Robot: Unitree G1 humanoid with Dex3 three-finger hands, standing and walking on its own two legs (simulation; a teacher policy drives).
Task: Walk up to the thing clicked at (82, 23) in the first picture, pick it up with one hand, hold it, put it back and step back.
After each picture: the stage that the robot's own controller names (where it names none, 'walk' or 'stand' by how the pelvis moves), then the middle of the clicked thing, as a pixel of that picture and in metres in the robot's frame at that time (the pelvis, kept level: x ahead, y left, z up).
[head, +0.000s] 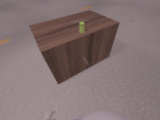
stand; (82, 27) +1.05 +0.18 +0.02
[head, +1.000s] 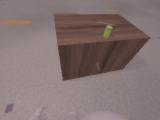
walk; (107, 31) +0.95 -0.12 +0.04
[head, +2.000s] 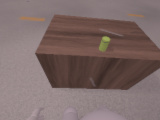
walk; (104, 44) +0.65 -0.07 +0.06
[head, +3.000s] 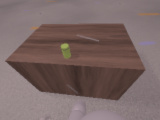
stand; (66, 51) +0.54 +0.28 +0.05
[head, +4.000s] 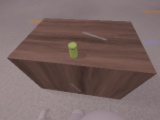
stand; (73, 50) +0.53 +0.19 +0.04
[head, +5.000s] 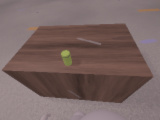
walk; (66, 58) +0.47 +0.24 +0.03
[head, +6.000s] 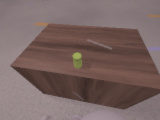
stand; (77, 60) +0.46 +0.15 +0.02
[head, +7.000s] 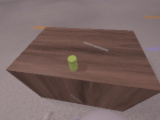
stand; (72, 63) +0.44 +0.18 +0.02
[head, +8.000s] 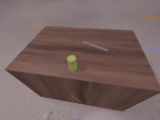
stand; (72, 63) +0.43 +0.19 +0.02
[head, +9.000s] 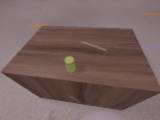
stand; (70, 64) +0.41 +0.20 +0.02
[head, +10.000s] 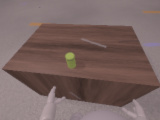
rise first; (70, 60) +0.44 +0.21 +0.03
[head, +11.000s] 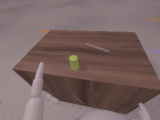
go down; (74, 63) +0.44 +0.21 +0.03
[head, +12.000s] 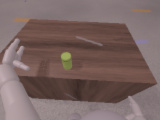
go down; (67, 61) +0.42 +0.19 +0.04
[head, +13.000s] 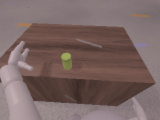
approach; (67, 61) +0.43 +0.20 +0.05
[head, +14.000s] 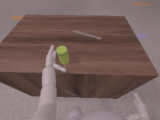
close in; (63, 55) +0.44 +0.21 +0.08
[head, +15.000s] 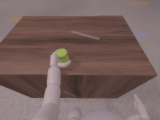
lift; (63, 58) +0.42 +0.20 +0.08
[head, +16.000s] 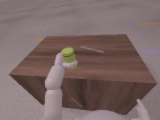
lift; (69, 58) +0.34 +0.16 +0.21
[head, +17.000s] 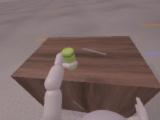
hold; (69, 59) +0.33 +0.17 +0.22
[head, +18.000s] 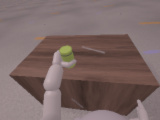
hold; (67, 57) +0.33 +0.17 +0.22
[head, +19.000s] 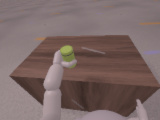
hold; (68, 57) +0.33 +0.17 +0.23
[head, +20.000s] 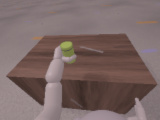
crouch; (68, 52) +0.37 +0.17 +0.23
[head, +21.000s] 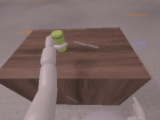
lower; (59, 41) +0.47 +0.22 +0.22
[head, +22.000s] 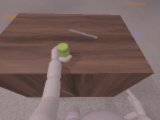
lower; (64, 53) +0.46 +0.18 +0.09
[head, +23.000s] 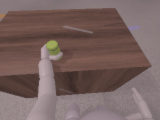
lower; (54, 50) +0.47 +0.22 +0.09
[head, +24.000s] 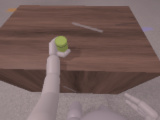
lower; (62, 46) +0.47 +0.20 +0.11
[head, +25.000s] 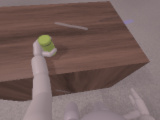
rest; (48, 46) +0.49 +0.23 +0.11
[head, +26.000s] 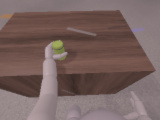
open; (59, 50) +0.47 +0.21 +0.08
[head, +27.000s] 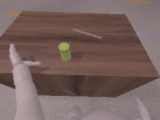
sink last; (65, 52) +0.46 +0.20 +0.07
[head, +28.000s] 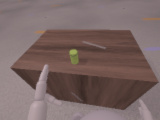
stand; (74, 57) +0.51 +0.21 +0.04
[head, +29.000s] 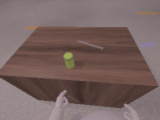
stand; (69, 60) +0.45 +0.21 +0.03
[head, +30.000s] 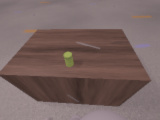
stand; (68, 59) +0.48 +0.22 +0.02
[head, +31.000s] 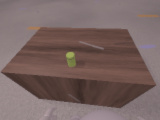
stand; (71, 59) +0.47 +0.20 +0.02
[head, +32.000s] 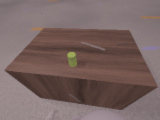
stand; (72, 59) +0.48 +0.20 +0.02
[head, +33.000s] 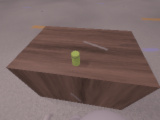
stand; (75, 58) +0.49 +0.17 +0.02
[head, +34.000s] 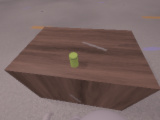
stand; (74, 60) +0.47 +0.18 +0.02
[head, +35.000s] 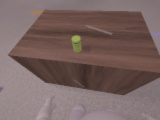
walk; (76, 44) +0.55 +0.16 +0.04
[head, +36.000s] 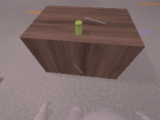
walk; (78, 28) +0.80 +0.20 +0.04
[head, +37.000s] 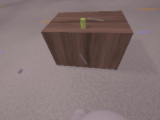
stand; (83, 23) +1.12 +0.24 +0.04
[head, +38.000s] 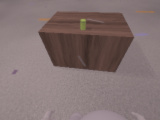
stand; (83, 24) +1.08 +0.19 +0.03
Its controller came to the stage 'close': yes
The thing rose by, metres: 0.22
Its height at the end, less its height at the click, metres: +0.00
